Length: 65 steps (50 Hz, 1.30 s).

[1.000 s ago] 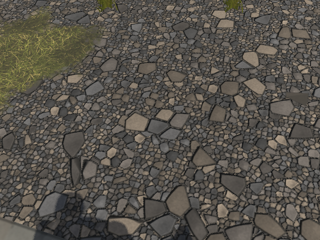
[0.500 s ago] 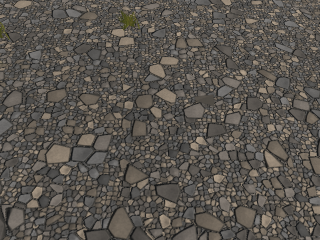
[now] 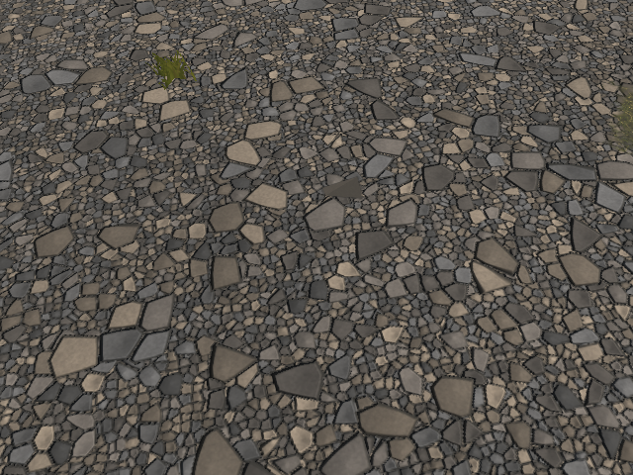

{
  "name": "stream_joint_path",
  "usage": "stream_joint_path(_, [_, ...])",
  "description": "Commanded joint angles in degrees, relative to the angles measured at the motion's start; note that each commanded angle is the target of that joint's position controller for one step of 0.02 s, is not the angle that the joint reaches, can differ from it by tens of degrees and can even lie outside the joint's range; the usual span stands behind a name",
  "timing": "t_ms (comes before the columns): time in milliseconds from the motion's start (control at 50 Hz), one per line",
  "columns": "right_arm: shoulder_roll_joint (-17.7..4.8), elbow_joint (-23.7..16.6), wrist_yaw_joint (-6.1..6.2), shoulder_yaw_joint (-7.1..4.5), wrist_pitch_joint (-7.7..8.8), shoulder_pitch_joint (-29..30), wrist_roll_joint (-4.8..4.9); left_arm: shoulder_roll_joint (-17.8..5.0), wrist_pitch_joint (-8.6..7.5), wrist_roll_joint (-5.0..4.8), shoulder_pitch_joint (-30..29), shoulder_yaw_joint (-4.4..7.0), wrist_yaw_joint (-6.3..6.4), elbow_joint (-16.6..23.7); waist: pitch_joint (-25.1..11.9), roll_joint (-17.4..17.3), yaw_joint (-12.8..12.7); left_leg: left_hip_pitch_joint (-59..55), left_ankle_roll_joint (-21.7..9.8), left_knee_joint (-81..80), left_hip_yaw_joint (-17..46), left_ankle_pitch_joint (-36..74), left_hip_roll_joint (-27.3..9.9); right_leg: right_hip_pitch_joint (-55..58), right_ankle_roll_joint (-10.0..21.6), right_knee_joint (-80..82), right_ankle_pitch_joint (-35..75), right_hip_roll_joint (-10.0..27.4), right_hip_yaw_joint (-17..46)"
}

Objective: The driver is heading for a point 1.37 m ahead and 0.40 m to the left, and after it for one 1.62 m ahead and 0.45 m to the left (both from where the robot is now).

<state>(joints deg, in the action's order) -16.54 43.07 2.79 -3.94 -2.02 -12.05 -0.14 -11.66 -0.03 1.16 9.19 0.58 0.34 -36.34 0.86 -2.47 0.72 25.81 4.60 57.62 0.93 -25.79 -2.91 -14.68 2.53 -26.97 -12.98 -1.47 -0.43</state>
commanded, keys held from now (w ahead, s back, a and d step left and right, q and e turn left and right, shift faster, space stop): no key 0.34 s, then w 0.66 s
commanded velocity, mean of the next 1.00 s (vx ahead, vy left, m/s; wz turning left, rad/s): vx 0.22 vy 0.00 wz -0.03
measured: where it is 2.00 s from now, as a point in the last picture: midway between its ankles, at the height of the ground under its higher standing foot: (316, 354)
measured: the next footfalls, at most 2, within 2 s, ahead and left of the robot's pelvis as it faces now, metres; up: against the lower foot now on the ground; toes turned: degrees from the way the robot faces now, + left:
left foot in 0.18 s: +0.02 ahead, +0.15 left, +0.00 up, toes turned +0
left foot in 1.02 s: +0.40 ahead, +0.16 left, +0.00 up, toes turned +2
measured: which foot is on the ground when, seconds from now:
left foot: up 0.00-0.16, down 0.18-0.60, up 0.62-1.00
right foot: down 0.00-1.00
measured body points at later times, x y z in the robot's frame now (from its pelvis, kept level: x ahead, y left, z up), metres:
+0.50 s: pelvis +0.00 +0.01 -0.01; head +0.00 +0.01 +0.44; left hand +0.10 +0.27 -0.13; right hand +0.08 -0.24 -0.14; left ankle -0.02 +0.15 -0.74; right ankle +0.01 -0.09 -0.74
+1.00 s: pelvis +0.21 +0.05 -0.02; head +0.24 +0.05 +0.43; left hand +0.12 +0.30 -0.15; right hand +0.47 -0.16 -0.08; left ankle +0.36 +0.16 -0.74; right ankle +0.01 -0.10 -0.74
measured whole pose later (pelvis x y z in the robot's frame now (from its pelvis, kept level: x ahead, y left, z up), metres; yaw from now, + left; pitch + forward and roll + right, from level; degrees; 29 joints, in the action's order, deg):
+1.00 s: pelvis +0.21 +0.05 -0.02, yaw +0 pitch +2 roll -1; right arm -14.4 39.2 -2.7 0.0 5.6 1.2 1.4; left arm -14.2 -4.0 -0.6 29.2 1.9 0.1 -54.4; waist 1.4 -0.9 -5.8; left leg 30.5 -4.1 29.9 -1.9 -1.8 -1.3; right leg 9.9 -1.4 -12.4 -23.5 1.1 0.2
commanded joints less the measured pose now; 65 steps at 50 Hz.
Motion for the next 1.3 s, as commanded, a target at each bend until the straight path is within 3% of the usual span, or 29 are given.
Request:
stream_joint_path(20, [-2.0,-3.5,0.33,-0.36,0.76,0.6,0.17,-6.0,-1.12,-0.10,-3.8,1.49,0.47,3.0,-4.1,10.2,-0.1,-1.6,0.5,-4.5,1.4,2.7,-1.3,2.9,9.8,8.3,15.4,12.2,10.0])
stream_joint_path(120, [-1.2,-2.9,-0.04,0.48,1.14,0.2,0.18,-6.9,-0.48,-0.70,-2.5,1.75,0.43,0.2,-3.6,10.0,-1.0,-8.9,-0.7,-22.8,-0.2,3.7,-0.1,3.0,10.8,6.8,9.4,12.8,13.8])
stream_joint_path(160, [-1.3,-1.5,-0.43,0.89,1.66,-2.4,-0.78,-5.6,-0.81,-1.51,-1.4,1.22,0.27,-1.7,-3.0,7.5,0.7,-17.3,-2.8,-35.7,1.0,18.8,-0.6,-1.1,7.2,6.5,3.5,10.4,12.8])
stream_joint_path(180, [-4.3,-1.8,-0.32,0.55,1.88,-2.5,-1.34,-5.3,-1.47,-0.95,0.0,1.11,0.07,-2.6,-3.1,3.9,-0.4,-21.0,-4.3,-35.3,4.9,27.8,-4.0,-4.1,4.4,5.1,-0.2,8.0,11.0])
stream_joint_path(200, [-7.9,-1.1,-0.42,-0.47,1.97,-1.3,-0.21,-5.6,-1.81,-0.31,1.9,1.58,-0.18,-2.7,-2.2,-3.6,-3.4,-17.4,-6.7,-32.1,3.7,23.3,-3.7,-3.7,2.2,6.3,-3.5,3.7,6.4])
stream_joint_path(240, [-2.2,-0.8,-1.01,0.83,2.77,-0.2,-0.40,-6.4,-1.52,-0.04,-2.9,1.79,0.12,-3.1,-1.4,-2.7,-0.8,-11.0,-7.0,-34.7,3.2,12.6,-2.1,1.8,0.2,3.3,-2.5,2.2,4.0])
stream_joint_path(340, [-1.5,1.0,-0.41,1.33,3.89,-1.3,-0.48,-5.3,-0.74,-0.63,-1.4,1.83,0.58,-6.1,-1.2,-0.2,-0.7,-11.4,-5.8,-34.7,2.3,14.5,-1.1,2.3,1.1,3.3,1.5,2.8,4.1])
stream_joint_path(400, [-3.3,2.2,0.02,0.75,3.57,-3.5,0.20,-6.6,-0.51,-1.37,1.1,2.57,0.77,-8.6,1.3,0.7,-0.4,-8.5,-8.4,-35.1,2.8,-8.5,-0.1,-1.9,1.9,1.8,-20.2,0.8,2.8])
stream_joint_path(440, [-4.0,1.7,0.06,0.58,4.09,-3.8,0.69,-6.4,-1.50,-1.77,0.6,2.64,0.68,-8.8,4.8,0.3,0.1,-6.8,-10.7,-36.7,6.7,-15.7,-2.4,-6.9,2.9,0.3,-24.4,1.4,3.6])
stream_joint_path(540, [-6.6,2.5,-1.07,-0.11,5.33,-4.3,1.76,-5.0,-4.61,-2.49,2.3,2.62,-0.71,-10.4,4.6,-7.0,-1.9,-8.4,-16.3,-45.4,19.9,-17.7,-12.0,-4.8,3.0,-7.1,-10.4,0.2,-1.6])
stream_joint_path(580, [-4.3,0.6,-1.63,0.91,5.36,1.2,2.12,-6.3,-5.21,-2.64,8.6,3.11,-0.82,-13.3,6.1,-3.9,-5.7,-0.4,-12.8,-40.0,12.2,-10.7,-6.7,6.2,5.0,0.8,-10.8,1.3,1.4])
stream_joint_path(600, [-1.7,-0.7,-1.88,1.86,5.94,3.5,1.94,-9.1,-5.59,-2.58,13.3,3.93,-0.71,-14.9,5.4,3.6,-7.2,5.1,-9.5,-28.6,4.6,-2.1,-1.2,12.1,7.6,7.0,-15.7,6.8,12.3])
stream_joint_path(620, [-0.8,-2.2,-1.77,2.15,7.07,4.5,1.53,-13.8,-5.84,-2.55,19.6,5.17,-1.09,-16.1,3.0,14.8,-8.9,13.7,-6.7,-12.0,-2.4,3.4,4.1,21.5,12.6,15.2,-18.8,16.2,30.0])
stream_joint_path(640, [-3.4,-3.1,-1.62,1.54,8.15,5.0,2.00,-13.5,-6.40,-1.68,21.4,4.84,-1.25,-16.0,2.9,15.2,-8.9,21.9,-6.7,0.2,1.4,-4.5,4.3,25.2,16.5,17.3,-13.8,22.2,40.3])
stream_joint_path(680, [-3.0,-1.8,-2.73,1.61,9.12,2.5,2.94,-9.6,-7.16,-0.94,18.1,3.49,-1.17,-14.6,2.2,7.5,-5.6,28.1,-9.1,11.2,4.3,0.5,-0.3,27.2,14.8,15.4,-7.9,21.2,32.9])
stream_joint_path(700, [-2.6,-1.9,-3.30,1.69,9.35,3.5,2.51,-8.9,-6.93,-1.06,16.6,3.05,-1.19,-14.3,2.6,5.3,-5.0,28.6,-9.6,10.5,3.7,4.7,-2.2,25.9,13.0,16.7,-5.7,19.8,28.0])
stream_joint_path(760, [-1.1,-3.1,-4.84,2.04,8.88,6.8,1.56,-6.0,-5.63,-1.29,16.2,1.72,-1.03,-14.7,3.8,6.5,-4.3,23.8,-8.1,2.6,0.1,11.4,-3.7,20.4,9.9,20.0,6.4,14.9,15.9])
stream_joint_path(840, [1.6,-6.1,-5.64,3.66,8.51,14.1,1.30,-10.2,-5.18,-1.76,16.7,2.32,0.22,-14.2,5.2,6.9,-5.5,11.6,-4.8,-16.7,-4.2,21.3,-0.9,10.1,8.6,22.0,10.6,11.3,7.3])
stream_joint_path(940, [-4.0,-7.4,-5.59,2.07,8.08,15.4,1.90,-12.6,-5.23,-2.36,17.7,3.26,0.02,-15.1,5.8,8.5,-2.9,4.0,-7.5,-26.8,-2.2,26.5,0.8,15.0,6.5,20.4,19.8,15.8,6.6])
stream_joint_path(980, [-6.9,-5.6,-5.18,0.46,7.96,8.1,1.43,-13.5,-4.38,-1.72,16.5,3.72,-0.07,-14.7,-0.2,9.7,1.7,-5.8,-10.0,-27.2,-3.7,24.4,3.3,17.8,4.3,9.6,38.5,14.7,3.8])
stream_joint_path(1000, [-8.7,-2.8,-4.61,-0.80,7.61,-0.8,1.51,-12.8,-3.70,-1.23,16.2,3.50,0.01,-14.4,-5.7,9.3,5.8,-17.0,-11.3,-26.9,-5.0,23.3,4.4,14.8,2.8,-1.3,42.2,12.2,1.8])
stream_joint_path(1020, [-11.5,-0.8,-3.89,-1.81,7.02,-10.5,1.10,-10.7,-3.42,-0.26,16.5,2.62,0.18,-12.8,-12.8,4.3,9.4,-33.3,-14.0,-25.0,4.8,18.8,-4.3,2.7,1.0,-17.9,28.0,9.7,0.8])
stream_joint_path(1040, [-16.8,0.3,-4.12,-2.46,6.96,-13.4,-0.26,-0.7,-4.44,-0.64,24.9,0.05,-0.12,-11.7,-21.0,-14.9,3.7,-48.6,-23.2,-33.5,33.8,5.6,-18.6,-16.3,-2.6,-40.4,-12.7,-1.9,1.5])
stream_joint_path(1060, [-11.1,0.1,-4.26,-1.18,7.05,-12.0,0.33,-5.6,-5.71,-2.27,23.0,0.93,-0.36,-12.5,-20.6,-12.2,5.2,-45.6,-23.7,-43.8,46.3,-5.2,-19.5,-23.5,-2.0,-50.6,-18.1,-0.8,8.6])
stream_joint_path(1080, [-8.1,-0.4,-4.15,-0.43,7.33,-7.1,0.72,-10.2,-6.47,-3.89,16.0,2.27,-0.61,-10.5,-10.6,-7.3,4.4,-37.5,-20.6,-44.1,37.7,-4.8,-17.8,-28.2,-0.8,-52.9,-13.3,2.5,7.6])
stream_joint_path(1120, [-5.4,-1.0,-4.41,0.42,7.81,-0.5,0.03,-10.6,-6.76,-2.94,9.9,2.51,-0.02,-8.8,-4.2,-0.2,1.0,-22.3,-18.2,-45.5,22.9,9.4,-13.0,-23.9,-0.2,-47.7,-4.0,7.7,5.6])
stream_joint_path(1140, [-4.3,-0.8,-4.46,0.71,8.14,0.9,-0.68,-10.0,-6.16,-2.51,11.0,2.79,0.03,-9.0,-3.7,-1.8,-1.1,-18.5,-17.6,-46.8,18.4,12.9,-10.7,-20.9,-0.2,-45.1,-1.8,9.4,6.1])
stream_joint_path(1200, [-4.3,0.8,-4.63,0.54,9.14,0.1,-0.10,-7.8,-4.27,-2.07,11.7,2.46,0.20,-9.2,-1.6,-1.3,-2.8,-13.1,-18.9,-50.6,13.0,15.8,-9.1,-19.4,-1.2,-40.4,-0.4,10.5,5.1])
stream_joint_path(1300, [-7.2,2.8,-3.47,-0.18,8.74,-4.0,0.06,-7.7,-4.26,-1.07,1.2,2.30,0.19,-5.8,2.1,0.7,-0.3,-14.3,-18.6,-52.9,7.4,21.1,-8.0,-25.6,-3.6,-23.8,13.0,10.7,4.1])
Over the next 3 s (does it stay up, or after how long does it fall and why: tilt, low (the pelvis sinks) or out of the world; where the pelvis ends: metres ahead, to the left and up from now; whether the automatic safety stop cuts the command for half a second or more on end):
stays up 1.26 0.23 0.00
